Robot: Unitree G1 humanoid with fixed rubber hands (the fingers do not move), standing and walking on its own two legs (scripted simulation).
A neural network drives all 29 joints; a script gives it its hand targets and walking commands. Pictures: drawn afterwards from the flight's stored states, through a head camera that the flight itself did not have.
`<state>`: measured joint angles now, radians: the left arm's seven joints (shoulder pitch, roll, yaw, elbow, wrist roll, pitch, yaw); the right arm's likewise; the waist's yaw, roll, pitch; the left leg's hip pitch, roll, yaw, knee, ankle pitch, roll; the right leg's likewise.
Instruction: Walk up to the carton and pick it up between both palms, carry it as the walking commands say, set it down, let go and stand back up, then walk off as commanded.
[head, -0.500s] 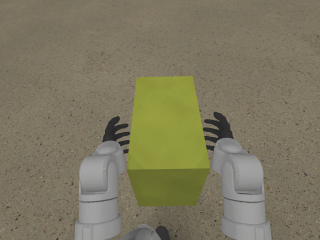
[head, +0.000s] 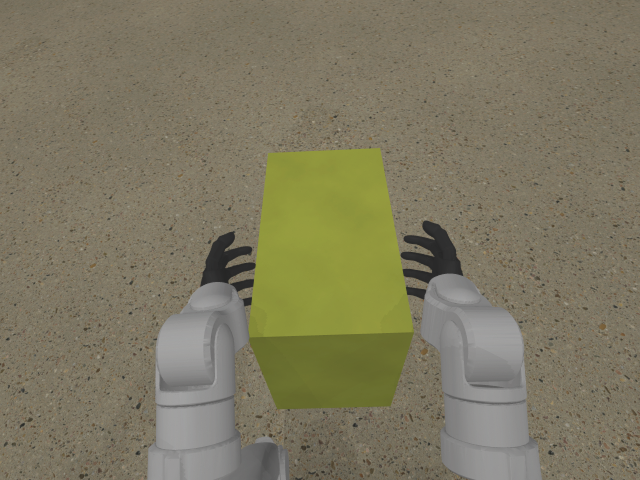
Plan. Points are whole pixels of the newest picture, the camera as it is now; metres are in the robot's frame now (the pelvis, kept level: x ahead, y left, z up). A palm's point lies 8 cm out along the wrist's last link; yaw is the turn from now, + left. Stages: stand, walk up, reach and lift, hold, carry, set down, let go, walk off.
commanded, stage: carry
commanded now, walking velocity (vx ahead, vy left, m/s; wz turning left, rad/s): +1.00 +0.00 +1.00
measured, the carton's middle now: (328, 278) +0.41 -0.01 -0.03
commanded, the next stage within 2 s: none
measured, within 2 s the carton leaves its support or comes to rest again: neither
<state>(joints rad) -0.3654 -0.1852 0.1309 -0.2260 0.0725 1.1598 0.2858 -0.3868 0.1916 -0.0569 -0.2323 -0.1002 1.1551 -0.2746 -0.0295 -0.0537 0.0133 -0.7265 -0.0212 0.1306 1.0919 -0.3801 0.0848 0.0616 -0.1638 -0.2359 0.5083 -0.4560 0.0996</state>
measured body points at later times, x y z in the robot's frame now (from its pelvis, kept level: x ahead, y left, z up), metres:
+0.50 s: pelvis +0.53 -0.13 +0.00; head +0.59 -0.12 +0.45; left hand +0.76 +0.14 +0.08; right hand +0.88 -0.09 +0.08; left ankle +0.40 -0.05 -0.60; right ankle +0.48 -0.27 -0.72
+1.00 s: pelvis +1.04 +0.00 +0.00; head +1.09 +0.03 +0.44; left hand +1.18 +0.32 +0.07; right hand +1.36 +0.14 +0.08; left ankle +0.86 +0.02 -0.72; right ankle +1.20 -0.02 -0.73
